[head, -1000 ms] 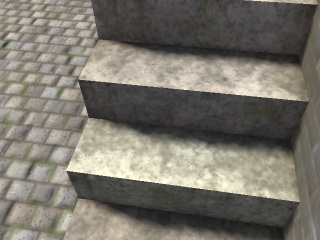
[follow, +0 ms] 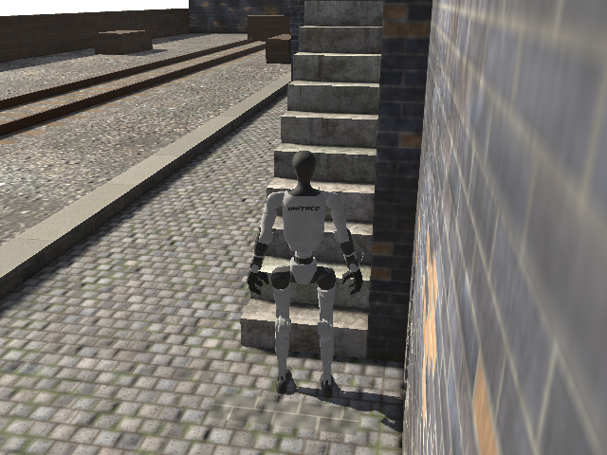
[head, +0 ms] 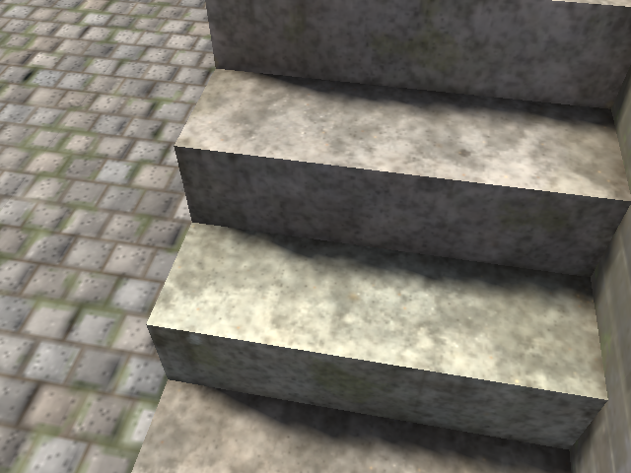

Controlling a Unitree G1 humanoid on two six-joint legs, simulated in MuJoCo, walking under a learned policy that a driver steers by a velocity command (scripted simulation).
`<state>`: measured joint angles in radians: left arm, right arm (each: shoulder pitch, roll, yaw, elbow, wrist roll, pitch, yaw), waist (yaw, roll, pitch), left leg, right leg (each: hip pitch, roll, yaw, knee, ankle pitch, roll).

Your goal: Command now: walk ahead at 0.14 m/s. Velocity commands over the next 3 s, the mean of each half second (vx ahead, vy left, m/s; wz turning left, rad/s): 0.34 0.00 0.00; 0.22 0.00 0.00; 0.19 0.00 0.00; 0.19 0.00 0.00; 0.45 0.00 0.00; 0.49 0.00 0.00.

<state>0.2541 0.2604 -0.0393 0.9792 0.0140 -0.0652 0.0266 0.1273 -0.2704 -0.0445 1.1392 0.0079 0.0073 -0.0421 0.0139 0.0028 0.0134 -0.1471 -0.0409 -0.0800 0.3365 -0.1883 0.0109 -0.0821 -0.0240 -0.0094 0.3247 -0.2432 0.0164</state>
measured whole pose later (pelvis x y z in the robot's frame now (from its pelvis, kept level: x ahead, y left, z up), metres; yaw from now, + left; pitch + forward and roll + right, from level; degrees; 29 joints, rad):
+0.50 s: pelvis +0.02 +0.00 +0.01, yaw -1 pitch +0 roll +1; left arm 0.09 0.24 -0.05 0.97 0.00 -0.07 0.04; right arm 0.04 -0.27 0.00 1.09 0.01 -0.06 -0.03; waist 0.00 0.00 0.01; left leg -0.05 -0.04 -0.07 0.19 -0.14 0.01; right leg 0.01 -0.03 0.01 0.18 -0.19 0.02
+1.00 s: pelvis +0.00 -0.01 +0.00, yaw -1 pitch -1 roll +0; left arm 0.13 0.25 -0.03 1.02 0.00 -0.04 0.03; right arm 0.08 -0.30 0.00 1.16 0.00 -0.04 -0.03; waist 0.00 0.02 0.03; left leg -0.09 -0.02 -0.07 0.25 -0.15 0.00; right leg -0.01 -0.01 0.00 0.22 -0.19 0.01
